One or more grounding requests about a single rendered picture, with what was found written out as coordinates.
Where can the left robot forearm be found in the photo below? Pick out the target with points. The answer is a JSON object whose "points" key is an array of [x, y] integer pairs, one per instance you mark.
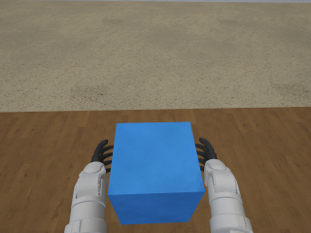
{"points": [[89, 201]]}

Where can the carton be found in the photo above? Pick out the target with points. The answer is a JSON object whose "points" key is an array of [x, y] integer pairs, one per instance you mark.
{"points": [[155, 174]]}

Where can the right robot forearm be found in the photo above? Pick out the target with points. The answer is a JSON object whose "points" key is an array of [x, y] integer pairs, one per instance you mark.
{"points": [[226, 205]]}

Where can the left robot hand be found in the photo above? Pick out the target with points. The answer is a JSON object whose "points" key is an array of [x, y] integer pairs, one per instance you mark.
{"points": [[98, 155]]}

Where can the right robot hand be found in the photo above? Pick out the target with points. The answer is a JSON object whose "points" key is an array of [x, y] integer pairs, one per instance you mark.
{"points": [[208, 152]]}

